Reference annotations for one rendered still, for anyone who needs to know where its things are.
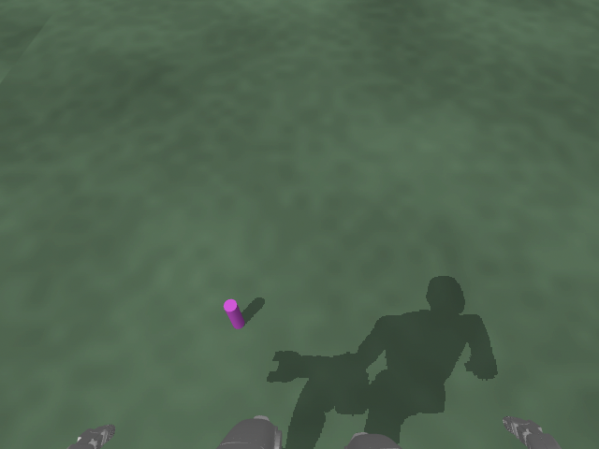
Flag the can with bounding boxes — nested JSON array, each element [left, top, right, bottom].
[[224, 299, 244, 329]]

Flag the left robot hand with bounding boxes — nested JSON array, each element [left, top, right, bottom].
[[66, 425, 115, 449]]

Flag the right robot hand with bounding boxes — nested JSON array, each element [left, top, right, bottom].
[[503, 416, 562, 449]]

